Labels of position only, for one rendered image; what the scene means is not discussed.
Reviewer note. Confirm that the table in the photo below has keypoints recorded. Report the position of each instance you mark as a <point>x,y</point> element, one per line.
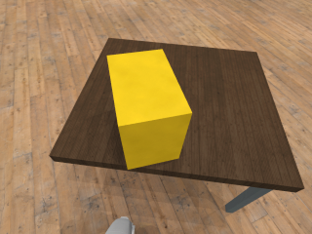
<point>235,134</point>

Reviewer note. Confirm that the carton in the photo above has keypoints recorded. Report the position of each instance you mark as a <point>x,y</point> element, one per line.
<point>152,112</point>

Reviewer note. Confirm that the robot left thigh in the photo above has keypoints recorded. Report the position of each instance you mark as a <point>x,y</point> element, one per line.
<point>121,226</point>

